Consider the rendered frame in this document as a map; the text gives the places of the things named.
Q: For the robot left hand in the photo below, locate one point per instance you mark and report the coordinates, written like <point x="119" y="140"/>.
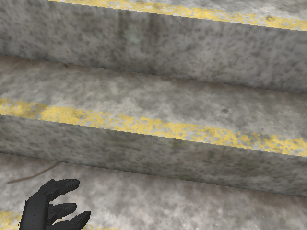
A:
<point x="38" y="214"/>

